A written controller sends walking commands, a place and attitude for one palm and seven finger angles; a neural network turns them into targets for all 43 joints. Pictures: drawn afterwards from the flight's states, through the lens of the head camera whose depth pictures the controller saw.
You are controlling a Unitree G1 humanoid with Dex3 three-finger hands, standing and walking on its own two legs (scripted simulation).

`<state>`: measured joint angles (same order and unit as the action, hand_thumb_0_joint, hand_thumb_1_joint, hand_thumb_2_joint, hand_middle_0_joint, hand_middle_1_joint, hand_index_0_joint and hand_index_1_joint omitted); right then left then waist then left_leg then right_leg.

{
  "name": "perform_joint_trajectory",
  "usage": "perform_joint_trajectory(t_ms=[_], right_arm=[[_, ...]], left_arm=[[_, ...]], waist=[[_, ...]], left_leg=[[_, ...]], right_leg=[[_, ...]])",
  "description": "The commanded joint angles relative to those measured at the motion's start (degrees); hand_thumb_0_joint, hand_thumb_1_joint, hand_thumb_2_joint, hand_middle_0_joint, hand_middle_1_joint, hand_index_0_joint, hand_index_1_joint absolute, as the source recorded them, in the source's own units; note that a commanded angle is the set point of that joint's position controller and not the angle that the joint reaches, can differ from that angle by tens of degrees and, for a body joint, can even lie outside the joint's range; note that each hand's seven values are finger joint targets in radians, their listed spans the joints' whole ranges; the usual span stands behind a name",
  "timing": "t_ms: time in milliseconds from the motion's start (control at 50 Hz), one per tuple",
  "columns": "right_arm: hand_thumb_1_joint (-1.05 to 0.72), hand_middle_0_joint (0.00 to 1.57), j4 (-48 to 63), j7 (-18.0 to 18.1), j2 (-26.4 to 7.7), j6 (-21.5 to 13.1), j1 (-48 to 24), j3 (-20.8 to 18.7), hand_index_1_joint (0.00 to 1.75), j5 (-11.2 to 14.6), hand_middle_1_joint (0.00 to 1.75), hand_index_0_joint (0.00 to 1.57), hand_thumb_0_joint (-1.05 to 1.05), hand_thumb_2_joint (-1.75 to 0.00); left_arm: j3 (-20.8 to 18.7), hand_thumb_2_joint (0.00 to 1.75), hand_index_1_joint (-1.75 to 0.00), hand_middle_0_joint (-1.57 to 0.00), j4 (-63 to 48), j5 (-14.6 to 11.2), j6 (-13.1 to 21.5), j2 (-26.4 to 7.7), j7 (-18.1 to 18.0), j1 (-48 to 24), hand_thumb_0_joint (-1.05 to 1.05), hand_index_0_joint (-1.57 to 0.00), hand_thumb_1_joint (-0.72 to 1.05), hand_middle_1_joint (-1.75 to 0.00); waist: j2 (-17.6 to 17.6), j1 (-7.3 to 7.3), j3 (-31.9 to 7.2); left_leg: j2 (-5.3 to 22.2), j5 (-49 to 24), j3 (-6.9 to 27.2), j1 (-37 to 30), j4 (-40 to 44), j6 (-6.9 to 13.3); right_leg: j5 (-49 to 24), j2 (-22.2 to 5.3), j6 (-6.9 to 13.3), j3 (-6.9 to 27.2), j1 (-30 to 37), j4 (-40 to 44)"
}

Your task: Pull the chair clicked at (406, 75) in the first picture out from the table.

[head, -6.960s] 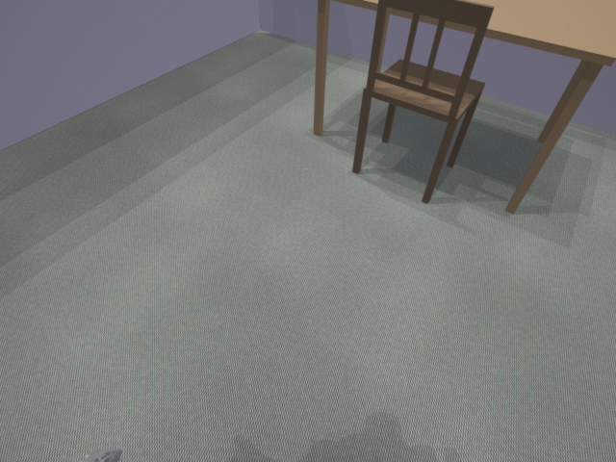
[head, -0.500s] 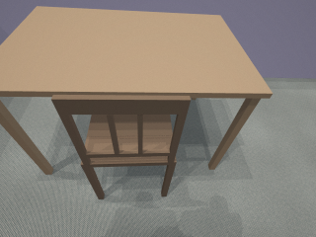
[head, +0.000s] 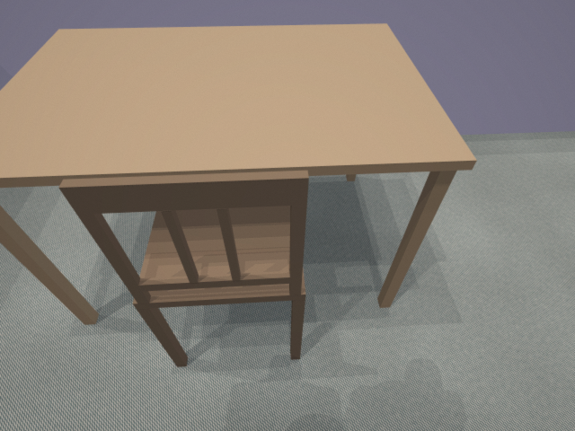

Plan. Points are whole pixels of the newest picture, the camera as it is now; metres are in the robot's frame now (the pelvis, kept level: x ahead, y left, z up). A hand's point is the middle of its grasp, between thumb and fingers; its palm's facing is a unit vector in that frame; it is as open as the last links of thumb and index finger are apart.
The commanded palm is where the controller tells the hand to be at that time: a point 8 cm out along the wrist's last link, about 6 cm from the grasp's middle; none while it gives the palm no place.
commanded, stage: come to a stop and stand still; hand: left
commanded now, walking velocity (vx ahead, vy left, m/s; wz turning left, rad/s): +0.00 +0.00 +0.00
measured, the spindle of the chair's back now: (182, 247) +0.47 +0.24 -0.10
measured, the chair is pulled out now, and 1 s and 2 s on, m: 0.00 0.00 0.00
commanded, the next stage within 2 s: look again from close up in 0.60 s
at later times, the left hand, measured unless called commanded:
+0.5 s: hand out of the picture +0.00 +0.17 -0.18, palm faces +0.05 -0.98 -0.18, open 7.3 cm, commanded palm none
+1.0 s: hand out of the picture +0.03 +0.23 -0.19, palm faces +0.01 -0.98 -0.20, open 7.4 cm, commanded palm none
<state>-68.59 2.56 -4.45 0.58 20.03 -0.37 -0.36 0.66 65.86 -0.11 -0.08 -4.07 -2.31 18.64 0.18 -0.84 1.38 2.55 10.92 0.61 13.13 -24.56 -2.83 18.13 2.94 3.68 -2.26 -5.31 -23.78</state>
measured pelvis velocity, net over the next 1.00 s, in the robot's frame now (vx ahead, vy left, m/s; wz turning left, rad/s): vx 0.01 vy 0.06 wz -0.01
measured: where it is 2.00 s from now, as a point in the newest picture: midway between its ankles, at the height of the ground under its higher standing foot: outside the picture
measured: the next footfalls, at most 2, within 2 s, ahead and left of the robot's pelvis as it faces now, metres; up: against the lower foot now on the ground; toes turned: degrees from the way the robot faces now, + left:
none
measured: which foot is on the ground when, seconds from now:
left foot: down 0.00-1.00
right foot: down 0.00-1.00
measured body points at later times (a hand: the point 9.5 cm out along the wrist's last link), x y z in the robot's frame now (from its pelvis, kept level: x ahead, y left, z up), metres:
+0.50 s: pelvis +0.03 +0.01 +0.00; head +0.03 +0.00 +0.45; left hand +0.00 +0.22 -0.16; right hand +0.04 -0.22 -0.16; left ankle +0.02 +0.15 -0.74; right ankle -0.06 -0.07 -0.74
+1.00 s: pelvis +0.01 +0.06 -0.01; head +0.01 +0.07 +0.44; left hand +0.03 +0.28 -0.17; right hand +0.03 -0.18 -0.16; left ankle +0.03 +0.15 -0.74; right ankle -0.06 -0.07 -0.74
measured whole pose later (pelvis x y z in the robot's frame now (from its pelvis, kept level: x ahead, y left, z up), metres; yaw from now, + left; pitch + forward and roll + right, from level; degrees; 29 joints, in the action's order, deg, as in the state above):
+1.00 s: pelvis +0.01 +0.06 -0.01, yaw +0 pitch -1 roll -1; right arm -59.4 1.6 -9.5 -0.2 15.7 -0.2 -0.8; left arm 0.5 58.5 0.9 0.2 -9.9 -2.5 17.1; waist -0.2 0.0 1.1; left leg -0.9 16.9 -1.3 16.8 -34.6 2.5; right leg 22.1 -0.2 -0.6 -0.9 -6.7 -29.8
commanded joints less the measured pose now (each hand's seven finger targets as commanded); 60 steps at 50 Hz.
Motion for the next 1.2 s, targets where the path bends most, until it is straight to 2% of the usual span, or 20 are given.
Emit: perform_joint_trajectory(t_ms=[0, 80, 320, 480, 660, 680, 700, 720, 740, 760, 780, 800, 820, 840, 860, 880, 920, 980, 1080, 1180], right_arm=[[-0.90, 0.20, 1.7, 0.4, -4.7, -0.5, 2.8, -0.5, 0.30, 0.0, 0.30, 0.20, 0.00, -0.90], [-0.90, 0.20, 2.1, 0.5, -4.9, -0.4, 1.7, -0.5, 0.30, 0.0, 0.30, 0.20, 0.00, -0.90], [-0.90, 0.20, 3.5, 0.8, -6.9, -0.6, -1.7, -0.2, 0.30, 0.2, 0.30, 0.20, 0.00, -0.90], [-0.90, 0.20, 3.7, 0.7, -8.3, -0.8, -2.6, 0.0, 0.30, 0.1, 0.30, 0.20, 0.00, -0.90], [-0.90, 0.20, 3.7, 0.3, -9.0, -1.1, -2.5, 0.1, 0.30, 0.0, 0.30, 0.20, 0.00, -0.90], [-0.90, 0.20, 8.7, -0.7, -10.2, -2.6, -9.0, -0.1, 0.30, 0.3, 0.30, 0.20, 0.00, -0.90], [-0.90, 0.20, 11.2, -1.1, -7.2, -2.1, -5.4, 0.0, 0.30, 0.0, 0.30, 0.20, 0.00, -0.90], [-0.90, 0.20, 11.2, -1.4, -7.8, -1.6, -4.1, -0.4, 0.30, -0.5, 0.30, 0.20, 0.00, -0.90], [-0.90, 0.20, 11.9, -1.3, -7.9, -1.8, -3.4, -0.5, 0.30, -0.2, 0.30, 0.20, 0.00, -0.90], [-0.90, 0.20, 11.9, -1.2, -8.1, -2.0, -2.1, -0.6, 0.30, -0.1, 0.30, 0.20, 0.00, -0.90], [-0.90, 0.20, 11.7, -1.1, -8.6, -2.2, -1.3, -0.5, 0.30, -0.1, 0.30, 0.20, 0.00, -0.90], [-0.90, 0.20, 11.6, -0.9, -9.8, -2.4, -0.8, -0.7, 0.30, -0.2, 0.30, 0.20, 0.00, -0.90], [-0.90, 0.20, 11.4, -0.8, -10.7, -2.4, -0.9, -0.6, 0.30, -0.4, 0.30, 0.20, 0.00, -0.90], [-0.90, 0.20, 11.6, -0.6, -10.8, -2.3, -2.0, -0.4, 0.30, -0.3, 0.30, 0.20, 0.00, -0.90], [-0.90, 0.20, 12.0, -0.6, -10.9, -2.1, -2.8, -0.4, 0.30, -0.2, 0.30, 0.20, 0.00, -0.90], [-0.90, 0.20, 12.4, -0.7, -11.1, -1.9, -3.6, -0.5, 0.30, -0.2, 0.30, 0.20, 0.00, -0.90], [-0.90, 0.20, 12.8, -1.0, -11.2, -1.8, -3.8, -0.5, 0.30, -0.4, 0.30, 0.20, 0.00, -0.90], [-0.90, 0.20, 12.7, -1.2, -12.1, -1.9, -3.6, -0.7, 0.30, -0.4, 0.30, 0.20, 0.00, -0.90], [-0.90, 0.20, 12.1, -1.3, -13.0, -2.3, -4.0, -0.6, 0.30, -0.2, 0.30, 0.20, 0.00, -0.90], [-0.90, 0.20, 11.0, -1.3, -12.9, -2.6, -3.8, -0.6, 0.30, 0.0, 0.30, 0.20, 0.00, -0.90]], left_arm=[[-1.4, 0.90, -0.30, -0.20, -1.1, 0.3, 0.8, -6.0, -0.7, 5.3, 0.00, -0.20, 0.90, -0.30], [-1.4, 0.90, -0.30, -0.20, -1.3, 0.4, 0.8, -6.2, -0.8, 5.6, 0.00, -0.20, 0.90, -0.30], [-1.6, 0.90, -0.30, -0.20, -1.8, 0.4, 0.8, -8.2, -1.0, 6.2, 0.00, -0.20, 0.90, -0.30], [-1.5, 0.90, -0.30, -0.20, -2.1, 0.4, 0.6, -8.8, -0.8, 5.1, 0.00, -0.20, 0.90, -0.30], [-1.3, 0.90, -0.30, -0.20, -2.3, 0.4, 0.6, -9.1, -0.5, 4.2, 0.00, -0.20, 0.90, -0.30], [-1.6, 0.90, -0.30, -0.20, -2.0, 1.9, 3.7, -10.8, -2.5, 8.5, 0.00, -0.20, 0.90, -0.30], [-2.3, 0.90, -0.30, -0.20, -4.5, 1.7, 4.0, -13.3, -2.3, 6.5, 0.00, -0.20, 0.90, -0.30], [-2.4, 0.90, -0.30, -0.20, -6.1, 1.5, 3.9, -14.2, -1.8, 4.0, 0.00, -0.20, 0.90, -0.30], [-2.0, 0.90, -0.30, -0.20, -7.3, 1.3, 3.9, -12.7, -1.6, 3.7, 0.00, -0.20, 0.90, -0.30], [-2.0, 0.90, -0.30, -0.20, -8.1, 1.2, 3.7, -12.3, -1.5, 2.4, 0.00, -0.20, 0.90, -0.30], [-1.8, 0.90, -0.30, -0.20, -8.8, 1.0, 3.4, -12.0, -1.4, 2.1, 0.00, -0.20, 0.90, -0.30], [-1.7, 0.90, -0.30, -0.20, -9.2, 0.8, 2.8, -11.2, -1.3, 2.3, 0.00, -0.20, 0.90, -0.30], [-1.7, 0.90, -0.30, -0.20, -9.6, 1.1, 2.0, -10.6, -1.3, 2.9, 0.00, -0.20, 0.90, -0.30], [-1.5, 0.90, -0.30, -0.20, -9.1, 1.0, 1.5, -10.4, -1.1, 3.7, 0.00, -0.20, 0.90, -0.30], [-1.4, 0.90, -0.30, -0.20, -8.8, 1.1, 1.1, -10.4, -1.0, 4.1, 0.00, -0.20, 0.90, -0.30], [-1.3, 0.90, -0.30, -0.20, -8.7, 1.1, 0.8, -10.6, -0.9, 4.1, 0.00, -0.20, 0.90, -0.30], [-1.2, 0.90, -0.30, -0.20, -8.9, 1.3, 0.7, -10.6, -0.6, 3.5, 0.00, -0.20, 0.90, -0.30], [-1.1, 0.90, -0.30, -0.20, -9.2, 1.2, 0.5, -11.1, -0.3, 2.8, 0.00, -0.20, 0.90, -0.30], [-1.0, 0.90, -0.30, -0.20, -8.7, 1.2, 0.6, -11.5, -0.1, 3.3, 0.00, -0.20, 0.90, -0.30], [-0.8, 0.90, -0.30, -0.20, -7.6, 1.1, 0.9, -12.0, -0.1, 3.7, 0.00, -0.20, 0.90, -0.30]], waist=[[-1.6, 0.30, 3.5], [-1.7, 0.27, 4.2], [-2.4, 0.94, 1.4], [-0.4, 0.88, 1.9], [-0.7, 0.96, 2.9], [-3.7, 3.53, 4.8], [-7.7, 0.13, 2.0], [-8.7, 0.16, -2.0], [-9.7, -0.23, -4.1], [-7.7, -1.14, -5.2], [-4.3, -1.31, -5.3], [0.8, -0.86, -4.1], [3.3, 0.16, -1.5], [6.1, 0.85, 0.0], [6.5, 1.23, 2.7], [4.8, 1.42, 4.5], [1.7, 1.33, 6.5], [1.6, 1.01, 4.3], [2.1, 1.57, 2.4], [0.7, 1.28, 0.4]], left_leg=[[2.3, -8.8, 1.5, -2.7, 0.3, 2.5], [2.3, -9.1, 1.0, -2.9, -0.3, 2.3], [2.4, -14.7, 0.3, -5.0, -1.5, 2.9], [2.9, -17.3, 1.5, -6.5, 0.1, 3.2], [3.1, -15.6, 2.9, -6.6, 2.3, 3.6], [1.7, -14.1, -1.7, 0.2, -14.2, 2.5], [-0.6, 7.2, 0.1, 6.2, -14.4, 3.8], [-0.1, 8.0, -1.9, 6.6, -13.3, 4.1], [-1.0, 7.8, -2.2, 4.9, -12.7, 4.0], [-1.3, 4.0, -2.4, 2.8, -9.3, 4.0], [-0.9, -3.0, -1.3, -0.2, -6.4, 4.3], [1.2, -11.6, 0.9, -2.2, -6.0, 5.3], [3.2, -16.5, 2.7, -1.3, -6.5, 6.2], [3.8, -16.1, 4.9, 0.0, -5.4, 6.8], [3.9, -12.9, 6.0, 2.2, -3.9, 7.2], [3.6, -8.1, 6.4, 3.7, -2.7, 7.1], [2.8, -0.8, 6.4, 5.2, -0.8, 6.8], [2.9, 4.3, 7.3, 3.4, 2.4, 6.7], [3.6, 4.0, 8.7, 2.0, 5.6, 7.1], [3.0, -1.7, 7.0, -1.5, 4.7, 6.7]], right_leg=[[-12.5, -8.9, -1.7, 7.3, -6.5, 6.8], [-16.8, -9.1, -2.3, 7.2, -6.5, 6.3], [-32.7, -9.2, -4.2, 6.1, -1.6, 3.9], [-26.0, -9.0, -3.1, 5.7, -2.3, 4.5], [-17.8, -8.9, -2.5, 5.3, -2.9, 5.9], [-51.9, -12.6, -6.6, 10.3, -5.6, 5.7], [-60.9, -15.3, -4.2, 9.9, 0.8, 0.8], [-59.8, -15.3, -1.1, 8.0, 4.6, -1.5], [-54.8, -13.8, 0.5, 6.9, 3.8, -2.8], [-50.8, -12.9, 1.2, 6.2, 3.2, -4.3], [-44.5, -11.2, 0.7, 5.6, 1.1, -6.1], [-33.4, -9.2, -0.1, 5.0, -2.8, -6.5], [-22.4, -7.4, -0.7, 3.9, -4.8, -5.4], [-12.9, -6.3, -1.1, 3.7, -5.5, -4.0], [-6.2, -5.6, -1.2, 3.4, -6.3, -2.7], [-2.6, -5.4, -1.2, 3.6, -7.1, -1.6], [0.1, -5.6, -1.0, 4.3, -8.1, -0.4], [1.9, -5.8, -1.7, 3.8, -8.4, -1.0], [0.4, -6.3, -2.5, 3.0, -6.9, -0.9], [-2.9, -7.5, -2.8, 3.6, -6.5, 0.4]])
